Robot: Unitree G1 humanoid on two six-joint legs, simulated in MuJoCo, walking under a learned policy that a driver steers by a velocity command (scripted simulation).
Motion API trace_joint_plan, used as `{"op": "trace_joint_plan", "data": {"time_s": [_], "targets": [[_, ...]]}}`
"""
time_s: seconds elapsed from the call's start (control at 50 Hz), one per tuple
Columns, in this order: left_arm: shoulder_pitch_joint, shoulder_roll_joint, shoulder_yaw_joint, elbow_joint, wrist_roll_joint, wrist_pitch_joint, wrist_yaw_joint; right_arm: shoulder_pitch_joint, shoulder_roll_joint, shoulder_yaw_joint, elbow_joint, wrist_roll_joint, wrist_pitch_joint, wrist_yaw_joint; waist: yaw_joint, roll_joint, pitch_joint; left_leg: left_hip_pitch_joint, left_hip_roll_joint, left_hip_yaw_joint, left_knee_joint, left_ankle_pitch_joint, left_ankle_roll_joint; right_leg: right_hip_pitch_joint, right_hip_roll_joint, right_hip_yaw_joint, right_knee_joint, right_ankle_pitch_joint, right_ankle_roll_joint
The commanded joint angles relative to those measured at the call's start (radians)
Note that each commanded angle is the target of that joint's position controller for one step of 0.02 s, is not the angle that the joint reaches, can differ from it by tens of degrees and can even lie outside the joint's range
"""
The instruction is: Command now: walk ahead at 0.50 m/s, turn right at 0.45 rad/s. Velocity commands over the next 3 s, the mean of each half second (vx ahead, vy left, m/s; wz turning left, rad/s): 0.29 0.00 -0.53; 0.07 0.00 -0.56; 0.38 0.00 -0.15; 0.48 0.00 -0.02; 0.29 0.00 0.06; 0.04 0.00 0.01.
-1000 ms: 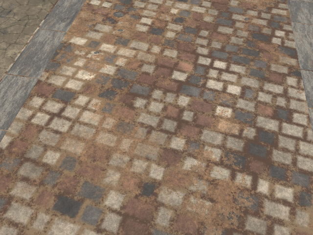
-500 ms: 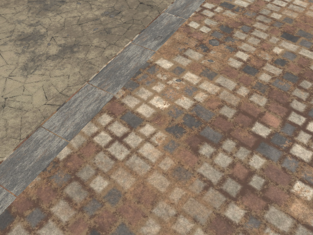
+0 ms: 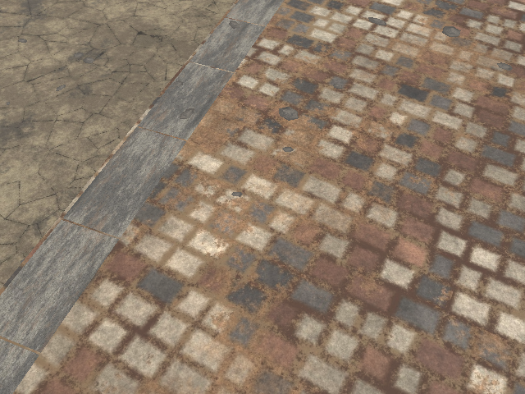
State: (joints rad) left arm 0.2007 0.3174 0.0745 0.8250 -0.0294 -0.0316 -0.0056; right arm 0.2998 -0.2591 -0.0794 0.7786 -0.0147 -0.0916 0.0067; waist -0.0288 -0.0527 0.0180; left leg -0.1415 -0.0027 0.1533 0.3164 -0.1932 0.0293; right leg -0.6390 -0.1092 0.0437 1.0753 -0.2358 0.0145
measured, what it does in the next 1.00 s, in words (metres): walks ahead, turning right: right foot, then left foot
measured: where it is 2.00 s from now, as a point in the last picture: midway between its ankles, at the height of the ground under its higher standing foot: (390, 330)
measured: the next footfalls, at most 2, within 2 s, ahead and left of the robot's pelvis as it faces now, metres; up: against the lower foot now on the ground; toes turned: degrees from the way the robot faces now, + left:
right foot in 0.26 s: +0.29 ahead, -0.16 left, +0.00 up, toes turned -12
left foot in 0.76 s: +0.39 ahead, +0.03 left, +0.00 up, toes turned -33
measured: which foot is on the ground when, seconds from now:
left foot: down 0.00-0.24, up 0.26-0.74, down 0.76-1.00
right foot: up 0.00-0.24, down 0.26-0.76, up 0.78-1.00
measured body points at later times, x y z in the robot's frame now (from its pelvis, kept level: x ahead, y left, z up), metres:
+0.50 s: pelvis +0.20 -0.07 -0.01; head +0.25 -0.10 +0.44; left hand +0.41 +0.17 -0.10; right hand +0.29 -0.39 -0.12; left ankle +0.28 +0.10 -0.67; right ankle +0.25 -0.15 -0.75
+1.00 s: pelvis +0.28 -0.05 +0.00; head +0.32 -0.05 +0.45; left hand +0.57 +0.10 -0.11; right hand +0.23 -0.35 -0.09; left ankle +0.36 +0.06 -0.75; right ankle +0.20 -0.16 -0.69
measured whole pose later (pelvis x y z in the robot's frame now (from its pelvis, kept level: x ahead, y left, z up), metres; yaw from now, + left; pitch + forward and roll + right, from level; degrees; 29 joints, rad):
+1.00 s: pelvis +0.28 -0.05 +0.00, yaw -35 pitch +2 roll -1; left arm 0.19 0.33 0.09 0.64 -0.02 0.06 0.00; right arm 0.19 -0.26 -0.06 0.71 0.00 0.00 -0.03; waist -0.03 -0.03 0.02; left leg -0.26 0.05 0.02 0.44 -0.22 0.00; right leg -0.48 0.02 0.04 0.96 -0.42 0.07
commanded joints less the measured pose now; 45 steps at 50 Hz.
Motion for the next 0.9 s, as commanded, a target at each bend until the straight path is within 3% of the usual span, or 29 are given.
{"op": "trace_joint_plan", "data": {"time_s": [0.02,0.1,0.16,0.2,0.22,0.24,0.26,0.28,0.3,0.32,0.34,0.36,0.38,0.42,0.48,0.56,0.62,0.68,0.72,0.74,0.76,0.78,0.8,0.82,0.84,0.86,0.88,0.9], "targets": [[0.008,0.008,0.000,-0.059,0.007,0.003,-0.010,-0.079,-0.128,-0.032,-0.057,-0.002,-0.025,-0.014,0.038,0.116,0.019,0.008,0.275,-0.112,-0.198,0.205,0.161,-0.046,-0.039,0.048,-0.118,0.157,0.004],[-0.127,-0.005,-0.013,-0.106,0.011,-0.002,-0.038,-0.038,-0.171,-0.046,-0.030,0.010,-0.013,-0.025,-0.010,0.094,0.059,0.049,0.279,-0.011,-0.200,0.205,0.135,-0.016,-0.017,-0.022,-0.317,0.262,-0.018],[-0.178,0.015,-0.006,-0.147,0.021,-0.001,-0.054,-0.036,-0.195,-0.055,-0.015,0.027,0.012,-0.032,-0.012,0.105,0.073,0.121,0.290,0.038,-0.097,0.440,0.104,0.008,0.015,-0.073,-0.407,0.203,-0.046],[-0.124,0.050,0.013,-0.154,0.025,0.001,-0.061,-0.051,-0.224,-0.062,-0.019,0.044,0.030,-0.040,0.028,0.140,0.011,0.161,0.290,0.053,0.045,0.707,0.076,0.110,0.075,-0.124,-0.424,0.120,-0.076],[-0.031,0.080,0.032,-0.135,0.021,0.001,-0.061,-0.069,-0.231,-0.065,-0.024,0.054,0.039,-0.042,0.080,0.139,-0.044,0.159,0.270,0.065,0.182,0.797,0.055,0.223,0.119,-0.150,-0.461,0.116,-0.099],[0.102,0.135,0.062,-0.101,0.022,0.001,-0.049,-0.072,-0.212,-0.057,-0.028,0.058,0.043,-0.042,0.148,0.104,-0.117,0.100,0.220,0.085,0.383,0.746,0.013,0.417,0.167,-0.154,-0.540,0.220,-0.131],[0.175,0.236,0.091,-0.093,0.024,0.010,-0.022,-0.024,-0.162,-0.038,-0.042,0.022,0.035,-0.039,0.156,-0.056,-0.186,-0.129,0.153,0.091,0.690,0.299,-0.065,0.667,0.033,0.048,-0.549,0.618,-0.187],[0.097,0.322,0.089,-0.138,0.045,0.009,-0.013,0.106,-0.052,-0.001,-0.070,-0.024,0.021,-0.027,0.014,-0.244,-0.329,-0.468,-0.029,-0.041,1.059,-0.544,-0.135,0.935,-0.227,0.512,-0.526,0.925,-0.412],[0.123,0.266,0.077,-0.174,0.040,0.004,-0.028,0.055,-0.142,-0.011,-0.059,0.011,0.008,-0.020,0.106,-0.079,-0.494,-0.496,-0.022,-0.240,1.139,-0.537,-0.116,0.947,-0.265,0.618,-0.627,0.749,-0.452],[0.081,0.214,0.064,-0.174,0.032,-0.004,-0.034,-0.048,-0.165,-0.018,-0.085,0.044,0.009,-0.022,0.108,-0.021,-0.364,-0.559,0.013,-0.243,1.110,-0.437,-0.091,0.853,-0.218,0.495,-0.662,0.622,-0.404],[0.027,0.167,0.054,-0.171,0.013,-0.006,-0.030,-0.085,-0.153,-0.015,-0.086,0.032,0.014,-0.036,0.079,0.032,-0.238,-0.580,0.051,-0.232,1.027,-0.347,-0.082,0.713,-0.161,0.405,-0.682,0.509,-0.347],[-0.024,0.131,0.043,-0.179,0.008,-0.001,-0.022,-0.093,-0.163,-0.020,-0.076,0.013,0.027,-0.050,0.050,0.030,-0.166,-0.541,0.080,-0.235,0.960,-0.290,-0.082,0.574,-0.127,0.348,-0.706,0.459,-0.314],[-0.054,0.120,0.038,-0.192,0.022,0.004,-0.015,-0.080,-0.176,-0.027,-0.077,0.008,0.043,-0.055,0.018,0.006,-0.145,-0.467,0.089,-0.242,0.921,-0.254,-0.078,0.464,-0.104,0.317,-0.732,0.445,-0.300],[-0.069,0.132,0.043,-0.205,0.041,0.005,-0.007,-0.058,-0.155,-0.025,-0.079,0.002,0.060,-0.057,-0.006,-0.014,-0.152,-0.398,0.067,-0.231,0.866,-0.216,-0.082,0.373,-0.079,0.284,-0.747,0.503,-0.298],[-0.050,0.154,0.050,-0.204,0.030,0.012,0.013,-0.080,-0.128,-0.015,-0.088,-0.004,0.068,-0.063,-0.001,-0.015,-0.176,-0.412,0.043,-0.238,0.745,-0.158,-0.105,0.373,-0.057,0.266,-0.732,0.523,-0.288],[-0.055,0.153,0.049,-0.218,0.018,0.042,0.036,-0.156,-0.123,-0.009,-0.109,0.004,0.078,-0.057,0.025,-0.048,-0.160,-0.414,0.021,-0.261,0.583,-0.065,-0.122,0.370,-0.019,0.314,-0.739,0.198,-0.242],[-0.052,0.153,0.050,-0.226,0.022,0.055,0.039,-0.196,-0.124,-0.007,-0.122,0.010,0.070,-0.048,0.044,-0.081,-0.128,-0.381,0.000,-0.270,0.471,-0.067,-0.121,0.367,-0.009,0.368,-0.731,0.087,-0.232],[-0.043,0.148,0.049,-0.234,0.020,0.063,0.034,-0.197,-0.133,-0.010,-0.128,0.015,0.051,-0.036,0.052,-0.102,-0.132,-0.320,-0.023,-0.269,0.359,-0.115,-0.106,0.410,-0.014,0.428,-0.674,0.200,-0.228],[-0.063,0.139,0.046,-0.246,0.010,0.070,0.034,-0.153,-0.134,-0.016,-0.119,0.018,0.039,-0.027,0.019,-0.108,-0.136,-0.222,-0.029,-0.255,0.185,-0.051,-0.082,0.424,0.008,0.453,-0.621,0.279,-0.202],[-0.068,0.125,0.041,-0.253,0.004,0.075,0.036,-0.119,-0.148,-0.023,-0.108,0.016,0.034,-0.023,-0.001,-0.096,-0.133,-0.128,0.003,-0.258,0.066,0.066,-0.062,0.389,0.042,0.439,-0.583,0.234,-0.167],[-0.029,0.078,0.028,-0.260,0.012,0.076,0.036,-0.103,-0.212,-0.038,-0.114,0.001,0.037,-0.028,0.022,0.031,-0.165,-0.002,0.181,-0.389,0.035,0.168,0.003,0.297,0.110,0.357,-0.443,-0.005,-0.112],[0.019,0.060,0.025,-0.282,0.009,0.068,0.032,-0.139,-0.288,-0.053,-0.116,-0.027,0.055,-0.033,0.089,0.330,-0.116,0.051,0.367,-0.613,0.017,0.436,0.165,0.078,0.282,0.142,-0.260,-0.360,-0.046],[0.013,0.156,0.051,-0.274,0.026,0.055,0.027,-0.126,-0.229,-0.045,-0.128,-0.031,0.056,-0.032,0.048,0.317,-0.130,0.036,0.446,-0.690,0.018,0.500,0.262,0.019,0.223,0.109,-0.014,-0.428,0.006],[0.020,0.193,0.067,-0.253,0.016,0.057,0.024,-0.150,-0.179,-0.030,-0.142,-0.022,0.057,-0.037,0.049,0.227,-0.124,0.026,0.395,-0.584,0.043,0.487,0.238,0.018,0.193,0.113,0.085,-0.361,0.026],[0.031,0.177,0.069,-0.230,0.010,0.070,0.027,-0.184,-0.153,-0.024,-0.146,-0.009,0.062,-0.039,0.060,0.178,-0.102,0.020,0.321,-0.477,0.060,0.446,0.186,0.013,0.178,0.097,0.123,-0.302,0.046],[0.027,0.156,0.065,-0.228,0.011,0.082,0.031,-0.197,-0.143,-0.021,-0.150,0.004,0.066,-0.042,0.054,0.173,-0.088,0.026,0.286,-0.419,0.065,0.422,0.159,-0.009,0.169,0.087,0.152,-0.254,0.062],[0.018,0.123,0.056,-0.233,0.007,0.090,0.027,-0.196,-0.144,-0.018,-0.148,0.007,0.071,-0.046,0.049,0.178,-0.076,0.019,0.266,-0.370,0.061,0.437,0.156,-0.009,0.162,0.067,0.149,-0.223,0.073],[-0.005,0.095,0.045,-0.246,0.006,0.091,0.023,-0.163,-0.151,-0.020,-0.138,0.005,0.076,-0.047,0.029,0.186,-0.082,0.021,0.241,-0.338,0.030,0.332,0.154,-0.002,0.154,0.031,0.100,-0.184,0.075]]}}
